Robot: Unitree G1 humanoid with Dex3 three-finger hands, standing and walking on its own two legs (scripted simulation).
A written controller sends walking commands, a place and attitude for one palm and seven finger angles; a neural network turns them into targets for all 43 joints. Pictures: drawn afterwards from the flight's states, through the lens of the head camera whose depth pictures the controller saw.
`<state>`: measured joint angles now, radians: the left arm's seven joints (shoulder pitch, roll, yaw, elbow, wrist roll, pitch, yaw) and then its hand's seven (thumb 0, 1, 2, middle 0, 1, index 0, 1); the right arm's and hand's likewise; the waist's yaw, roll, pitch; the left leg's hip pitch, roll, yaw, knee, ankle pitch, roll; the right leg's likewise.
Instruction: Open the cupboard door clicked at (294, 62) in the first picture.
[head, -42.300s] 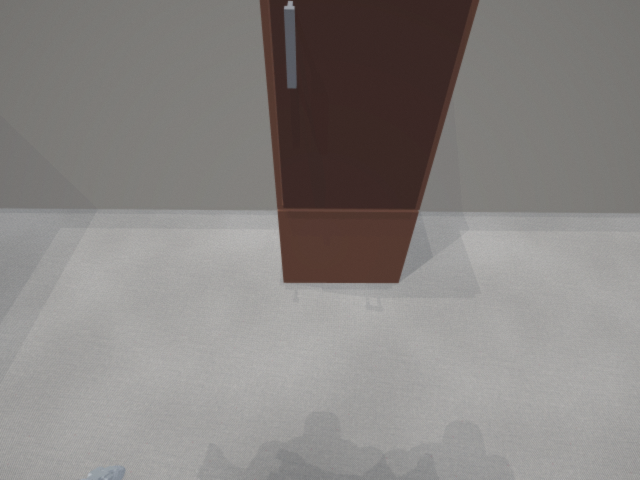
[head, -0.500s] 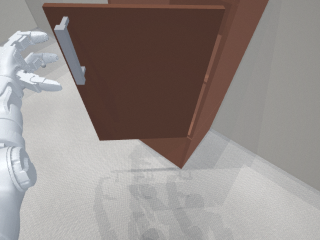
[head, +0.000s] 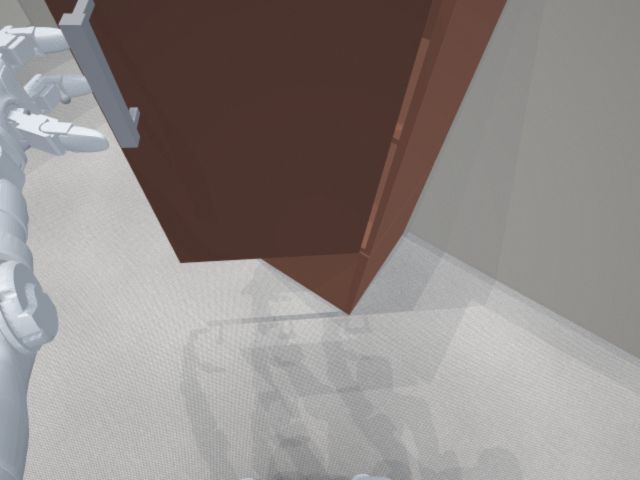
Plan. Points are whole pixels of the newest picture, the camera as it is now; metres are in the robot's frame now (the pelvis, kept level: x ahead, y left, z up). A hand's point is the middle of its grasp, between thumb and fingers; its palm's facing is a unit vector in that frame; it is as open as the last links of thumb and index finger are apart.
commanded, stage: move the hooked fingers beside the handle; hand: left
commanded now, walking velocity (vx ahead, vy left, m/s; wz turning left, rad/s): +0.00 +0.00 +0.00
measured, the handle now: (109, 78) +0.56 +0.20 +0.16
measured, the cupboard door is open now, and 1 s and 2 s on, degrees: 39 39 40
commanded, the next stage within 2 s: slide the fingers in behind the handle in 0.28 s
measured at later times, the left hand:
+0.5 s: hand (54, 111) +0.50 +0.24 +0.17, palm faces +0.03 -1.00 +0.03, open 14.0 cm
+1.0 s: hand (94, 111) +0.50 +0.20 +0.16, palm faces +0.02 -1.00 +0.03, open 14.0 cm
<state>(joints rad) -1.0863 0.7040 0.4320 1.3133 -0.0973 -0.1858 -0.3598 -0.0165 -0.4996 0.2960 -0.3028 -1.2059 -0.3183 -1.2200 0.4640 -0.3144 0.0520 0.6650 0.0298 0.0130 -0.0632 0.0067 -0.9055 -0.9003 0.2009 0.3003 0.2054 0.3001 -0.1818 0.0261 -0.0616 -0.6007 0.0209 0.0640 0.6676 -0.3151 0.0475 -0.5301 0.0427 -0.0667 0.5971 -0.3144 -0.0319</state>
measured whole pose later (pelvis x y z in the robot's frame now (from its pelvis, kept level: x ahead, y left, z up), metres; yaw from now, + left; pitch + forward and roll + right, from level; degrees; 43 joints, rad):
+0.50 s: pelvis +0.01 +0.00 +0.00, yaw +0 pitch +13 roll -2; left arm -0.99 0.64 0.41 1.21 -0.13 -0.17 -0.36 -0.02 -0.50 0.30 -0.30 -1.20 -0.30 -1.20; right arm 0.39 -0.30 0.04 0.64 0.04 0.02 -0.05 0.01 -0.91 -0.90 0.20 0.30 0.21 0.30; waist -0.14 0.02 -0.08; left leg -0.56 0.02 0.06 0.67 -0.33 0.05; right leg -0.49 0.04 -0.07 0.59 -0.33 -0.03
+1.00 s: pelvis +0.00 +0.00 +0.00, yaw +1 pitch +12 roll -2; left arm -1.03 0.57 0.38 1.23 -0.12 -0.18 -0.28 -0.02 -0.50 0.30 -0.30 -1.20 -0.30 -1.20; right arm 0.43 -0.29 0.05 0.67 0.03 0.00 -0.05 0.01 -0.91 -0.90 0.20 0.30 0.21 0.30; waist -0.16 0.03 -0.07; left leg -0.57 0.01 0.06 0.68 -0.32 0.05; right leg -0.50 0.04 -0.07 0.61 -0.33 -0.03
